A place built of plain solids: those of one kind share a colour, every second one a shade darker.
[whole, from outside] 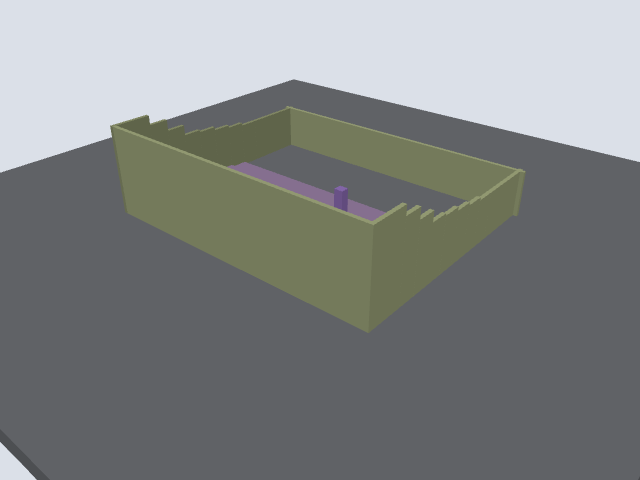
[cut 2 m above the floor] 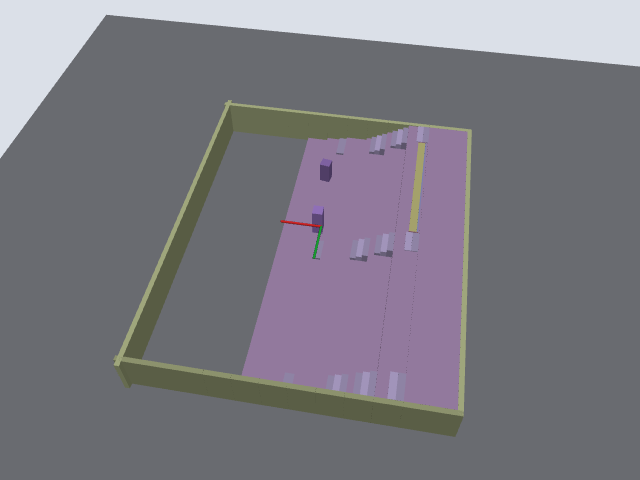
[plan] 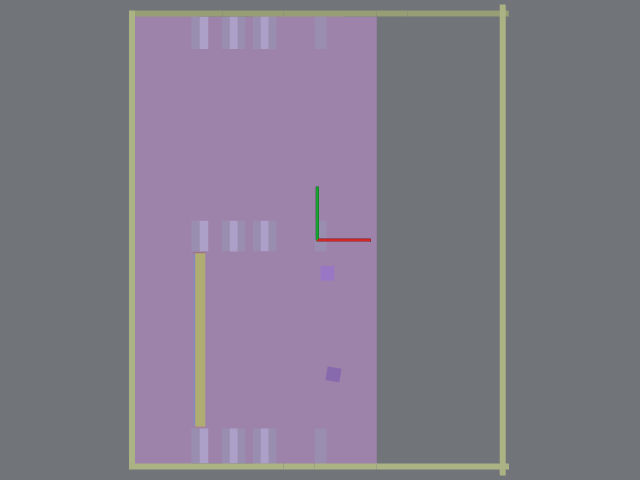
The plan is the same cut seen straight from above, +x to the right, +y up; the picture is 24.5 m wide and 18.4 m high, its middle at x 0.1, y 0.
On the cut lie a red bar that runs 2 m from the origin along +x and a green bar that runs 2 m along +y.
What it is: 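A raked hall of assembly; its floor steps down in tiers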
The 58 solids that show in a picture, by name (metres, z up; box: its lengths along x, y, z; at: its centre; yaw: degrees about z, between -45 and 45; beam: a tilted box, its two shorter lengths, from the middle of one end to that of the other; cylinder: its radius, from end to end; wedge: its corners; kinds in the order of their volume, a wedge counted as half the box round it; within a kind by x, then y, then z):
{
 "floor_1": {"box": [2.15, 17.13, 9.0], "at": [-5.91, 0.0, -1.97]},
 "floor_2": {"box": [1.19, 17.13, 9.0], "at": [-4.25, 0.0, -2.54]},
 "floor_3": {"box": [1.19, 17.13, 9.0], "at": [-3.06, 0.0, -3.19]},
 "floor_4": {"box": [1.19, 17.13, 9.0], "at": [-1.88, 0.0, -3.82]},
 "floor_5": {"box": [1.19, 17.13, 9.0], "at": [-0.69, 0.0, -3.95]},
 "floor_6": {"box": [1.19, 17.13, 9.0], "at": [0.49, 0.0, -4.16]},
 "floor_7": {"box": [1.19, 17.13, 9.0], "at": [1.68, 0.0, -4.33]},
 "wall_1": {"box": [0.23, 17.6, 11.76], "at": [-7.11, 0.0, -0.59]},
 "wall_2": {"box": [2.39, 0.23, 11.76], "at": [-6.03, -8.68, -0.59]},
 "wall_3": {"box": [2.39, 0.23, 11.76], "at": [-6.03, 8.68, -0.59]},
 "wall_4": {"box": [1.19, 0.23, 11.76], "at": [-4.25, -8.68, -1.16]},
 "wall_5": {"box": [1.19, 0.23, 11.76], "at": [-4.25, 8.68, -1.16]},
 "wall_6": {"box": [1.19, 0.23, 11.76], "at": [-3.06, -8.68, -1.81]},
 "wall_7": {"box": [1.19, 0.23, 11.76], "at": [-3.06, 8.68, -1.81]},
 "wall_8": {"box": [1.19, 0.23, 11.76], "at": [-1.88, -8.68, -2.44]},
 "wall_9": {"box": [1.19, 0.23, 11.76], "at": [-1.88, 8.68, -2.44]},
 "wall_10": {"box": [1.19, 0.23, 11.76], "at": [-0.69, -8.68, -2.57]},
 "wall_11": {"box": [1.19, 0.23, 11.76], "at": [-0.69, 8.68, -2.57]},
 "wall_12": {"box": [1.19, 0.23, 11.76], "at": [0.49, -8.68, -2.78]},
 "wall_13": {"box": [1.19, 0.23, 11.76], "at": [0.49, 8.68, -2.78]},
 "wall_14": {"box": [1.19, 0.23, 11.76], "at": [1.68, -8.68, -2.95]},
 "wall_15": {"box": [1.19, 0.23, 11.76], "at": [1.68, 8.68, -2.95]},
 "wall_16": {"box": [1.19, 0.23, 11.76], "at": [2.86, -8.68, -3.12]},
 "wall_17": {"box": [1.19, 0.23, 11.76], "at": [2.86, 8.68, -3.12]},
 "wall_18": {"box": [3.88, 0.23, 11.76], "at": [5.4, -8.68, -3.12]},
 "wall_19": {"box": [3.88, 0.23, 11.76], "at": [5.4, 8.68, -3.12]},
 "wall_20": {"box": [0.23, 18.06, 11.76], "at": [7.11, 0.0, -3.12]},
 "tread_1": {"box": [0.33, 1.34, 0.38], "at": [-4.67, -7.89, 2.15]},
 "tread_2": {"box": [0.33, 1.18, 0.38], "at": [-4.67, 0.15, 2.15]},
 "tread_3": {"box": [0.33, 1.24, 0.38], "at": [-4.67, 7.94, 2.15]},
 "tread_4": {"box": [0.33, 1.34, 0.19], "at": [-4.34, -7.89, 2.06]},
 "tread_5": {"box": [0.33, 1.18, 0.19], "at": [-4.34, 0.15, 2.06]},
 "tread_6": {"box": [0.33, 1.24, 0.19], "at": [-4.34, 7.94, 2.06]},
 "tread_7": {"box": [0.3, 1.34, 0.49], "at": [-3.51, -7.89, 1.55]},
 "tread_8": {"box": [0.3, 1.18, 0.49], "at": [-3.51, 0.15, 1.55]},
 "tread_9": {"box": [0.3, 1.24, 0.49], "at": [-3.51, 7.94, 1.55]},
 "tread_10": {"box": [0.3, 1.34, 0.33], "at": [-3.21, -7.89, 1.47]},
 "tread_11": {"box": [0.3, 1.18, 0.33], "at": [-3.21, 0.15, 1.47]},
 "tread_12": {"box": [0.3, 1.24, 0.33], "at": [-3.21, 7.94, 1.47]},
 "tread_13": {"box": [0.3, 1.34, 0.16], "at": [-2.91, -7.89, 1.39]},
 "tread_14": {"box": [0.3, 1.18, 0.16], "at": [-2.91, 0.15, 1.39]},
 "tread_15": {"box": [0.3, 1.24, 0.16], "at": [-2.91, 7.94, 1.39]},
 "tread_16": {"box": [0.3, 1.34, 0.47], "at": [-2.32, -7.89, 0.92]},
 "tread_17": {"box": [0.3, 1.18, 0.47], "at": [-2.32, 0.15, 0.92]},
 "tread_18": {"box": [0.3, 1.24, 0.47], "at": [-2.32, 7.94, 0.92]},
 "tread_19": {"box": [0.3, 1.34, 0.31], "at": [-2.02, -7.89, 0.84]},
 "tread_20": {"box": [0.3, 1.18, 0.31], "at": [-2.02, 0.15, 0.84]},
 "tread_21": {"box": [0.3, 1.24, 0.31], "at": [-2.02, 7.94, 0.84]},
 "tread_22": {"box": [0.3, 1.34, 0.16], "at": [-1.73, -7.89, 0.76]},
 "tread_23": {"box": [0.3, 1.18, 0.16], "at": [-1.73, 0.15, 0.76]},
 "tread_24": {"box": [0.3, 1.24, 0.16], "at": [-1.73, 7.94, 0.76]},
 "tread_25": {"box": [0.45, 1.34, 0.11], "at": [0.12, -7.89, 0.39]},
 "tread_26": {"box": [0.45, 1.18, 0.11], "at": [0.12, 0.15, 0.39]},
 "tread_27": {"box": [0.45, 1.24, 0.11], "at": [0.12, 7.94, 0.39]},
 "seat_1": {"box": [0.39, 6.65, 0.48], "at": [-4.49, -3.83, 2.2]},
 "chairstack_1": {"box": [0.53, 0.58, 1.49], "at": [0.38, -1.28, 1.08]},
 "chairstack_2": {"box": [0.54, 0.53, 1.19], "at": [0.62, -5.15, 0.93], "yaw": -9.5},
 "seatback_1": {"box": [0.07, 6.65, 0.97], "at": [-4.72, -3.83, 2.45]}
}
